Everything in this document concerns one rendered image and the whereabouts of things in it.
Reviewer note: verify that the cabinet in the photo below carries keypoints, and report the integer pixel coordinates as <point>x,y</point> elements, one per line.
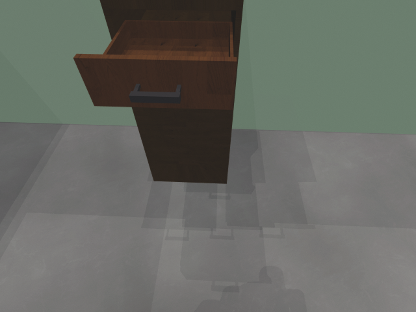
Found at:
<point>182,145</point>

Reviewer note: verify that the handle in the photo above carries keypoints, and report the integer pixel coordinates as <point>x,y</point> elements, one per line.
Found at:
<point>136,96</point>

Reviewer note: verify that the drawer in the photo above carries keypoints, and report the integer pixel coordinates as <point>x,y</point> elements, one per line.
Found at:
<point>159,55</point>

